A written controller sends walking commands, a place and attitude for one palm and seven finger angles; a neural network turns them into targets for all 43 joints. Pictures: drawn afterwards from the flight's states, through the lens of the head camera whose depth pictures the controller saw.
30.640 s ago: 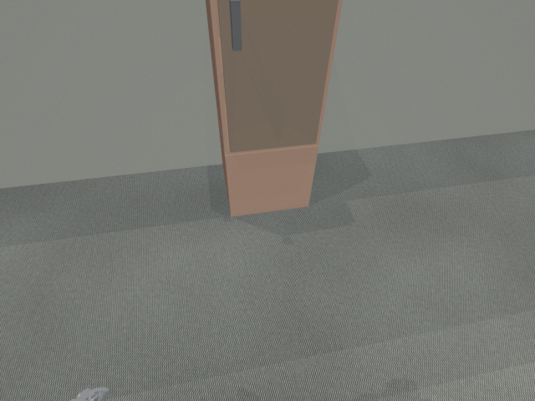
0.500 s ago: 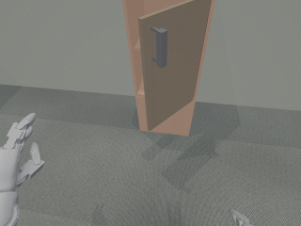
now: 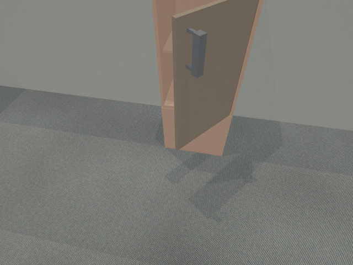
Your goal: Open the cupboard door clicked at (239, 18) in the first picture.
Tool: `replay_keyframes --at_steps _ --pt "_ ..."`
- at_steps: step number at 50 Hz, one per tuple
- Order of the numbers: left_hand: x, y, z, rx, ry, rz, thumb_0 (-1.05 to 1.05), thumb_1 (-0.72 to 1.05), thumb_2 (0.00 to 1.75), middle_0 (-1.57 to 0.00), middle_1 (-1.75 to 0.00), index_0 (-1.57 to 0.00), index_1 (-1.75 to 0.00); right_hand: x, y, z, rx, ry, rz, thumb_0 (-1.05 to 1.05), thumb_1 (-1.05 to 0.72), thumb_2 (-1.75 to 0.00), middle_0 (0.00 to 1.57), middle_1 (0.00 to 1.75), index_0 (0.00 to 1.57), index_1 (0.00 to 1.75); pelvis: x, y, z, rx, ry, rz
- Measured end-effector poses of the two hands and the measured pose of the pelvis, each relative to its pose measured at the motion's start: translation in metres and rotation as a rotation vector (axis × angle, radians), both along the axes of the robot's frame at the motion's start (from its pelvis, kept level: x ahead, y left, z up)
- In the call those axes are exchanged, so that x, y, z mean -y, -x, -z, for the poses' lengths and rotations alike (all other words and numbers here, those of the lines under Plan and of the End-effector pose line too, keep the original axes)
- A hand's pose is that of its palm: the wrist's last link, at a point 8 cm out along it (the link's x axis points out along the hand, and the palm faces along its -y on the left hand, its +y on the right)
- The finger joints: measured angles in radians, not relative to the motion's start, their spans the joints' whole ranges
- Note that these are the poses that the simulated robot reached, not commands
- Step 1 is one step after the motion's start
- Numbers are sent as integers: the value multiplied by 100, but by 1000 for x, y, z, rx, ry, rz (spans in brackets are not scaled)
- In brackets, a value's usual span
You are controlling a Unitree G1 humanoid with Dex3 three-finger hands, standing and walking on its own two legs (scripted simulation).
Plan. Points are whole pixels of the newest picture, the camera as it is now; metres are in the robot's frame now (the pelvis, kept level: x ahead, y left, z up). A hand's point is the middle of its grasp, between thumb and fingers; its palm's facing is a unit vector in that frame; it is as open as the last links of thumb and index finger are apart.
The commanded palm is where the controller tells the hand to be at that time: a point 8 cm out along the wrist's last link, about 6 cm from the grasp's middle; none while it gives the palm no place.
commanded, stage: let the arm hang, fingers relaxed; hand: left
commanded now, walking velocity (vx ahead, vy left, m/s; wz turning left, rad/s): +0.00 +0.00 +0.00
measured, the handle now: (193, 52) +0.66 -0.02 +0.14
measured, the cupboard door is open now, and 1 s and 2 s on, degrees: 50 50 50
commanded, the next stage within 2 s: look to check the result in 0.54 s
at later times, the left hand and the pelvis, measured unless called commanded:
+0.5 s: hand out of the picture +0.05 +0.22 -0.16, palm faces -0.01 -0.97 -0.23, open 7.4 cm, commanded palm none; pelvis +0.01 +0.03 +0.01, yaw -1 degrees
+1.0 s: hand out of the picture +0.06 +0.25 -0.16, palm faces -0.02 -0.95 -0.30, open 7.4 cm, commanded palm none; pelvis +0.02 +0.03 +0.01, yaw -1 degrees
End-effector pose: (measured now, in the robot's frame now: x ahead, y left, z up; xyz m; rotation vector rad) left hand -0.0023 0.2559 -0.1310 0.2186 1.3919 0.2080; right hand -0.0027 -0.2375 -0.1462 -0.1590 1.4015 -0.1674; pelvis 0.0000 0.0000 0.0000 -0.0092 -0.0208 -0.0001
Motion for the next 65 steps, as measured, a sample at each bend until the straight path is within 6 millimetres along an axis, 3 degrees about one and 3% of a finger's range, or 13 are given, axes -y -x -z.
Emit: replay_keyframes --at_steps 7,16,25,35,42,54,65 --pt "-10 -18 -3 21 3 12 0 91 90 -20 -30 -20 -30 -17 7 0 -25 -17 7 1 -91 -90 20 30 20 30 -12 -3 -4 3 -4 11" --pt "-9 -49 -2 77 26 46 0 91 90 -20 -30 -20 -30 -37 -4 1 6 -39 17 1 -90 -90 20 30 20 30 -22 -6 -5 6 -10 18" --pt "-8 -52 1 78 46 51 0 91 90 -20 -30 -20 -30 -42 -16 -1 27 -31 18 1 -91 -90 20 30 20 30 -28 -9 -6 5 -11 22" --pt "-19 -39 1 27 33 40 0 90 90 -20 -30 -20 -30 -32 -22 -4 25 -2 12 1 -90 -90 20 30 20 30 -31 -11 -6 3 -11 24" --pt "-31 -40 -3 20 6 42 0 90 90 -20 -30 -20 -30 -20 -31 -7 31 22 1 1 -90 -90 20 30 20 30 -30 -12 -7 0 -10 22" --pt "-47 -74 -14 89 -41 73 0 90 90 -20 -30 -20 -30 5 -60 -15 85 66 -26 1 -90 -90 20 30 20 30 -27 -17 -8 -2 -11 19" --pt "-50 -107 -22 150 -68 106 0 90 90 -20 -30 -20 -30 21 -84 -21 139 93 -35 1 -90 -90 20 30 20 30 -22 -22 -8 -7 -12 34"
